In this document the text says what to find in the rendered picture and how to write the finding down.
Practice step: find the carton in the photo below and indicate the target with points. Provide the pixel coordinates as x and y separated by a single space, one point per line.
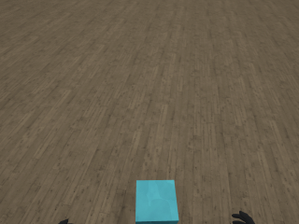
156 202

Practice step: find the right robot hand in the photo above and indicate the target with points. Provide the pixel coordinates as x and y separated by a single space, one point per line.
243 216

